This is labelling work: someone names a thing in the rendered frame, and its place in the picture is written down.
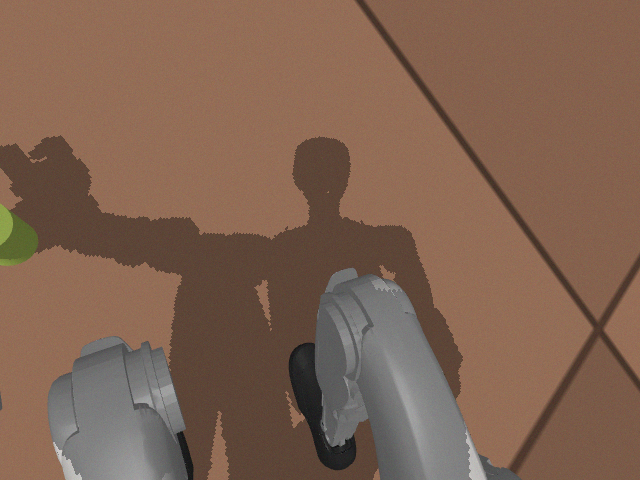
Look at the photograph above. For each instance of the right robot foot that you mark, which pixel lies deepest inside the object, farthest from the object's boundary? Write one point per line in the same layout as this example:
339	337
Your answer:
309	398

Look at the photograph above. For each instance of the left robot foot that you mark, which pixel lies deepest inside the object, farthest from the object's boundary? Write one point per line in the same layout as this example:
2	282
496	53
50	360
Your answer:
186	455

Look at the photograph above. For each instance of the can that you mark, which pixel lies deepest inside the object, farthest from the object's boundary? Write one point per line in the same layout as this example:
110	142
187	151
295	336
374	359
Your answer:
18	240

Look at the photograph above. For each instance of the right robot hand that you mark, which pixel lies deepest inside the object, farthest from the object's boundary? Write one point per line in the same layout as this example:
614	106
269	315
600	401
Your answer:
495	473

